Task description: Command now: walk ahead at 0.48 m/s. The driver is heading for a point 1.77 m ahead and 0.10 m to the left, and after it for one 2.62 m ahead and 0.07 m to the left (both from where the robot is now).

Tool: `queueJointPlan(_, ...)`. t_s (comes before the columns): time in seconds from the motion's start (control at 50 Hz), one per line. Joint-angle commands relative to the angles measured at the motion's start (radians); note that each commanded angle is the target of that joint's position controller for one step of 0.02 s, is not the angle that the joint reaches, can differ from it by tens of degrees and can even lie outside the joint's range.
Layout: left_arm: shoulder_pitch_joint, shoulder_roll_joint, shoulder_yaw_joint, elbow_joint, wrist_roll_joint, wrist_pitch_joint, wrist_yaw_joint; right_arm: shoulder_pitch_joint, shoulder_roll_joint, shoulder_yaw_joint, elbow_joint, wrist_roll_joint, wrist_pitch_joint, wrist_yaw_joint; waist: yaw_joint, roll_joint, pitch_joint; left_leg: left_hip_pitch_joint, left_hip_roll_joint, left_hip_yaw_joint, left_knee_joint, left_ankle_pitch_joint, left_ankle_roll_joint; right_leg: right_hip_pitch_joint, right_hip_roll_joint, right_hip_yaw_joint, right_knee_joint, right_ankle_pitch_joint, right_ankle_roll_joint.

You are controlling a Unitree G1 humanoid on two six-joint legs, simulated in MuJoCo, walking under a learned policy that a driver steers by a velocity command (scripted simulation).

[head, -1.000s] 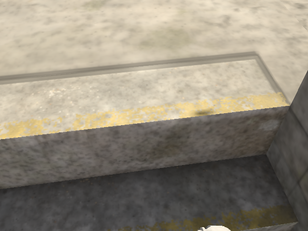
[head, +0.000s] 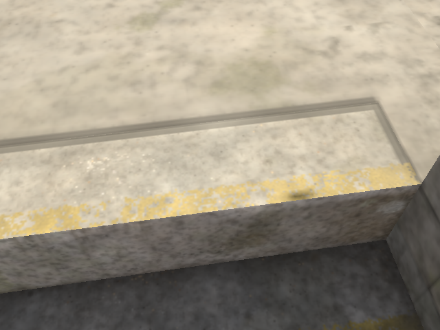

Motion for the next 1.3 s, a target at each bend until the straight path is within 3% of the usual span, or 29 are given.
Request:
queueJointPlan(0.02,0.485,0.204,0.016,0.047,0.022,0.063,-0.111,-0.36,-0.31,-0.051,-0.232,-0.001,0.106,0.1,0.223,-0.156,-0.278,0.355,0.394,-0.566,-0.174,1.425,0.144,-0.258,-0.015,0.141,-0.071,-0.062,-0.02)
queueJointPlan(0.08,0.363,0.239,0.019,0.072,0.054,0.077,-0.089,-0.298,-0.148,0.044,-0.251,-0.071,0.089,0.074,0.093,-0.1,-0.313,0.044,0.187,-0.367,0.022,1.241,0.147,-0.018,0.087,0.122,0.019,0.419,-0.074)
queueJointPlan(0.12,0.187,0.065,-0.016,0.014,-0.019,-0.004,-0.008,-0.121,-0.07,0.004,-0.149,-0.017,-0.062,-0.031,0.098,-0.07,-0.034,-0.133,0.123,-0.216,0.015,0.543,-0.084,0.343,0.039,-0.108,-0.569,0.318,-0.006)
queueJointPlan(0.18,0.628,0.082,0.024,0.14,-0.058,-0.079,0.015,-0.438,-0.132,-0.025,-0.32,-0.062,-0.063,-0.006,0.297,-0.38,-0.07,-0.823,-0.037,-0.108,0.791,0.205,-0.164,1.273,-0.089,0.191,-0.924,0.852,-0.193)
queueJointPlan(0.2,0.701,0.075,0.028,0.124,-0.073,-0.087,0.026,-0.487,-0.09,-0.02,-0.338,-0.086,-0.064,0.016,0.3,-0.165,-0.027,-0.955,-0.019,-0.203,0.919,0.118,-0.175,1.324,-0.105,0.204,-0.933,0.77,-0.146)
queueJointPlan(0.22,0.526,0.201,-0.004,0.156,0.016,0.018,-0.123,-0.194,-0.074,0.002,-0.298,-0.042,0.036,-0.003,0.064,0.206,-0.307,-0.881,-0.116,-0.455,0.993,0.533,-0.106,1.17,-0.203,0.382,-0.76,1.221,-0.214)
queueJointPlan(0.24,0.682,0.024,0.036,0.113,-0.062,-0.036,-0.016,-0.754,-0.038,0.004,-0.431,-0.09,-0.019,-0.007,0.355,0.1,0.053,-0.759,-0.006,-0.18,1.078,0.145,-0.128,0.86,-0.14,0.221,-1.284,0.614,-0.169)
queueJointPlan(0.26,0.474,-0.098,-0.135,0.188,0.013,0.038,-0.168,-0.564,-0.063,0.034,-0.493,-0.021,0.072,-0.017,0.006,0.239,0.13,-0.836,-0.05,-0.275,0.836,0.316,0.095,0.796,-0.112,0.146,-1.511,0.537,-0.128)
queueJointPlan(0.28,0.454,0.013,-0.001,0.109,-0.088,-0.073,-0.051,-0.587,0.045,0.05,-0.513,-0.064,0.008,-0.045,0.133,0.012,0.237,-0.623,-0.017,-0.08,0.884,0.139,-0.059,0.814,-0.194,-0.039,-1.814,0.804,-0.151)
queueJointPlan(0.3,0.162,-0.149,-0.216,0.219,0.02,0.036,-0.288,-0.552,-0.016,0.085,-0.707,0.054,0.146,-0.008,-0.285,0.082,0.047,-0.501,-0.051,-0.203,0.573,-0.092,0.071,0.477,-0.156,-0.017,-1.804,0.876,-0.079)
queueJointPlan(0.32,0.197,0.044,-0.138,0.229,-0.046,0.071,-0.39,-0.685,-0.05,0.103,-0.809,0.077,0.216,0.086,-0.348,0.12,-0.106,-0.116,-0.129,-0.127,0.118,-0.072,0.01,0.328,-0.198,0.087,-1.698,1.463,-0.198)
queueJointPlan(0.34,0.139,0.3,-0.045,0.287,0.048,0.099,-0.381,-0.148,-0.058,0.096,-0.545,0.005,0.223,0.102,-0.408,-0.117,-0.407,0.206,-0.057,-0.33,0.189,0.452,-0.021,0.309,-0.396,0.16,-1.275,1.953,-0.272)
queueJointPlan(0.38,0.564,0.164,-0.09,0.277,0.077,0.007,-0.297,0.207,-0.28,0.017,-0.288,0.04,0.146,0.03,-0.202,0.552,-1.018,0.733,0.184,-0.715,0.03,0.683,0.197,0.181,-0.233,0.198,-0.884,0.819,-0.209)
queueJointPlan(0.44,0.588,0.195,-0.049,0.328,-0.055,-0.062,-0.161,-0.14,-0.288,-0.033,-0.246,0.042,0.071,0.03,-0.053,0.409,-0.527,0.185,0.269,-0.696,0.012,0.047,0.159,-0.007,-0.088,0.243,0.019,0.429,-0.052)
queueJointPlan(0.52,1.377,0.01,0.005,0.652,0.046,0.017,-0.116,-1.149,-0.045,0.013,-0.756,0.038,0.085,0.05,0.455,-0.145,-0.131,-0.855,0.264,0.306,0.253,0.384,-0.247,0.517,0.12,-0.167,0.251,0.2,-0.01)
queueJointPlan(0.56,1.156,0.123,0.086,0.651,0.084,0.001,-0.154,-0.845,-0.049,0.017,-0.65,0.049,0.05,0.039,0.326,-0.174,0.106,-0.945,0.461,0.036,0.452,0.385,-0.182,0.648,-0.086,-0.009,-0.559,0.298,-0.068)
queueJointPlan(0.66,0.707,0.112,0.017,0.559,-0.019,-0.004,-0.232,-0.313,0.034,0.022,-0.3,0.077,0.236,0.125,-0.106,-0.294,0.229,-1.444,0.204,-0.209,1.749,0.704,-0.053,0.309,-0.207,0.872,-1.133,-0.075,-0.396)
queueJointPlan(0.68,0.308,-0.158,-0.069,0.188,-0.098,-0.042,-0.085,-0.615,0.355,0.074,-0.381,-0.093,0.117,-0.005,-0.004,-0.071,0.251,-1.119,0.196,-0.053,1.82,0.506,-0.136,0.322,-0.098,0.548,-1.309,-0.063,-0.027)
queueJointPlan(0.7,0.262,-0.056,-0.063,0.154,-0.09,-0.056,-0.015,-0.698,0.408,0.107,-0.447,-0.141,0.093,-0.009,0.003,-0.285,0.232,-1.168,0.12,-0.051,1.887,0.626,-0.154,0.124,-0.125,0.922,-1.565,-0.567,0.011)
queueJointPlan(0.8,0.523,0.084,0.047,0.163,-0.058,-0.047,0.114,-0.436,-0.079,-0.05,-0.302,-0.007,0.143,-0.04,0.103,-0.027,0.013,-0.765,0.165,-0.115,1.049,0.742,-0.299,0.864,-0.158,0.503,-1.175,0.239,-0.057)
queueJointPlan(0.84,0.424,0.17,0.001,0.105,-0.09,-0.097,-0.052,-0.292,-0.161,-0.08,-0.284,-0.003,0.082,0.034,-0.025,-0.345,-0.069,-0.747,0.239,-0.079,1.16,0.855,-0.185,0.583,-0.166,0.416,-1.019,0.397,-0.209)
queueJointPlan(0.9,0.145,0.112,-0.019,-0.032,-0.197,-0.08,-0.101,-0.101,-0.296,-0.138,-0.175,-0.166,0.139,0.043,-0.027,0.094,-0.112,-0.427,0.122,0.114,0.48,0.647,-0.141,0.501,-0.066,0.231,-1.101,0.161,-0.066)
queueJointPlan(1.02,-0.211,-0.166,-0.145,-0.276,-0.106,0.038,-0.113,0.319,-0.048,-0.061,0.029,-0.162,0.188,0.143,-0.101,0.134,-0.067,0.189,0.315,-0.26,-0.061,1.143,0.006,-0.379,0.061,0.147,0.007,0.191,-0.08)
queueJointPlan(1.04,-0.09,-0.14,-0.071,-0.278,-0.024,0.024,0.045,-0.082,0.047,-0.011,-0.146,0.076,0.093,0.068,-0.015,0.265,0.121,0.127,0.145,0.123,-0.884,1.057,-0.092,-0.041,0.092,0.094,-0.271,-0.187,-0.063)
queueJointPlan(1.06,0.038,-0.103,-0.116,-0.327,-0.092,0.092,-0.056,0.077,0.131,0.058,-0.02,-0.049,0.108,0.189,0.182,0.042,-0.047,-0.05,0.215,0.014,-0.835,0.968,-0.057,0.198,0.105,-0.074,-0.18,0.003,-0.114)
queueJointPlan(1.1,0.082,-0.125,-0.165,-0.37,-0.12,0.164,-0.101,0.115,0.054,0.081,0.027,-0.083,0.158,0.268,0.222,0.093,-0.1,-0.142,0.247,0.029,-0.897,1.103,0.032,0.163,0.106,0.041,-0.032,0.048,-0.082)
queueJointPlan(1.16,0.374,0.116,-0.101,-0.285,-0.037,0.149,-0.114,-0.001,-0.511,-0.108,-0.061,-0.117,0.107,0.18,0.192,0.43,-0.329,0.117,0.795,-0.73,-0.497,1.106,0.46,-0.357,-0.007,0.244,0.676,0.02,0.121)
queueJointPlan(1.2,0.2,0.135,-0.014,-0.218,0.017,-0.002,-0.092,0.035,-0.441,-0.097,-0.121,-0.125,0.018,0.126,0.077,-0.127,-0.117,0.564,0.554,-0.499,-0.406,0.958,0.228,-0.758,0.055,0.23,0.984,0.315,0.09)
queueJointPlan(1.3,-0.202,0.181,0.03,-0.367,-0.014,0.063,0.018,-0.09,-0.291,-0.086,-0.185,-0.033,-0.066,-0.078,0.087,0.064,0.155,0.122,0.408,-0.228,-0.646,0.801,0.002,0.091,-0.2,-0.12,-0.192,0.168,0.041)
